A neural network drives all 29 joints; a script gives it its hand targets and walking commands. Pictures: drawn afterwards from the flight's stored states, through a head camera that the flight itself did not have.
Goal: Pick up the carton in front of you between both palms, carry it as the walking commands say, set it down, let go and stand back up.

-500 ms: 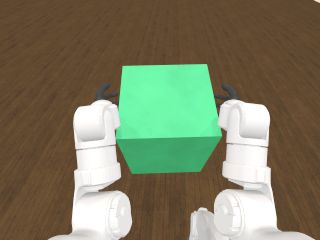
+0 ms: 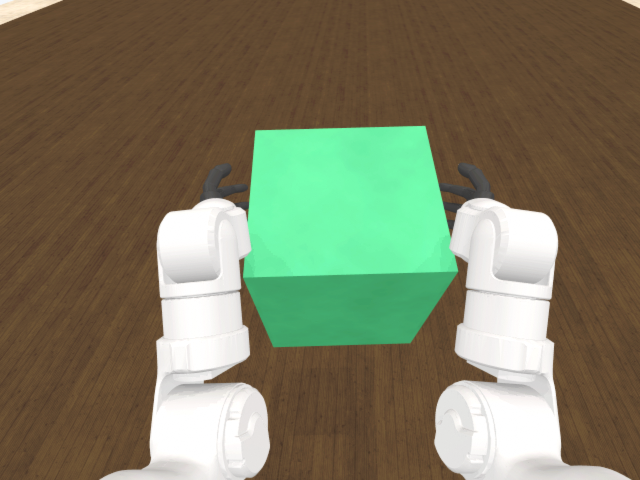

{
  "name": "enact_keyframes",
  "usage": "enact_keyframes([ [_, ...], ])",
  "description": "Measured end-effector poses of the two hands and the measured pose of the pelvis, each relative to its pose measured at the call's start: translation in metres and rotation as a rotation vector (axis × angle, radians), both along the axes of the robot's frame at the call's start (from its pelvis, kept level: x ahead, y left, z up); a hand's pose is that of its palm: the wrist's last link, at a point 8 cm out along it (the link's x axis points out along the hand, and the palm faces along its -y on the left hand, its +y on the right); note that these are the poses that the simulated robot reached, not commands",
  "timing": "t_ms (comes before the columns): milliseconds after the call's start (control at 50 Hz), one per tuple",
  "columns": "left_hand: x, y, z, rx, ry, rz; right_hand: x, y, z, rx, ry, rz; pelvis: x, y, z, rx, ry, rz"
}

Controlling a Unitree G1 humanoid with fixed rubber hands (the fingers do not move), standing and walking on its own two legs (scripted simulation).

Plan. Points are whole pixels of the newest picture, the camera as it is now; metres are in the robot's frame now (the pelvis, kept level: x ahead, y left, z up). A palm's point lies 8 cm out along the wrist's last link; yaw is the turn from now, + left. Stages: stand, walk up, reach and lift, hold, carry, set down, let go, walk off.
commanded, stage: carry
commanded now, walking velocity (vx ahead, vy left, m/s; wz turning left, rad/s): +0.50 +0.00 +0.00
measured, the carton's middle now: (341, 248) +0.41 -0.01 +0.11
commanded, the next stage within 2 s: none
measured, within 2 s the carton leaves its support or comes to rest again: neither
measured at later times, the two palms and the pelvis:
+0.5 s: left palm (269, 151) +0.62 +0.11 +0.14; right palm (431, 157) +0.61 -0.17 +0.13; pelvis +0.27 -0.03 +0.00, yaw +0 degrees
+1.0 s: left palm (263, 107) +0.87 +0.15 +0.11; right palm (391, 107) +0.86 -0.14 +0.11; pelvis +0.59 +0.01 +0.00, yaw -2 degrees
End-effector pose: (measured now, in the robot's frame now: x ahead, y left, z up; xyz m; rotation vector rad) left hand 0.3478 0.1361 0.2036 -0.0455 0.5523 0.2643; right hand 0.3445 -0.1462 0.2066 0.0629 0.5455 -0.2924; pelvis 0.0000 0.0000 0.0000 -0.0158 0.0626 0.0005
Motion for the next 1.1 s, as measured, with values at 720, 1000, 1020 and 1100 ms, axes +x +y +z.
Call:
enact_keyframes([
  [720, 0.351, -0.027, -0.076, 0.047, 0.149, 0.042, 0.359, -0.027, -0.092, 0.009, 0.16, 0.065, 0.39, -0.038, 0.028, 0.052, 0.035, 0.009],
  [1000, 0.519, 0.01, -0.097, 0.025, 0.14, -0.068, 0.515, 0.006, -0.095, -0.064, 0.159, 0.049, 0.59, 0.009, 0.003, 0.021, 0.011, -0.044],
  [1020, 0.528, 0.011, -0.1, 0.028, 0.169, -0.079, 0.522, 0.007, -0.098, -0.063, 0.189, 0.044, 0.599, 0.012, 0.007, 0.011, 0.011, -0.051],
  [1100, 0.567, 0.011, -0.103, 0.03, 0.231, -0.118, 0.551, 0.007, -0.101, -0.067, 0.255, 0.02, 0.638, 0.019, 0.02, -0.012, 0.011, -0.052],
])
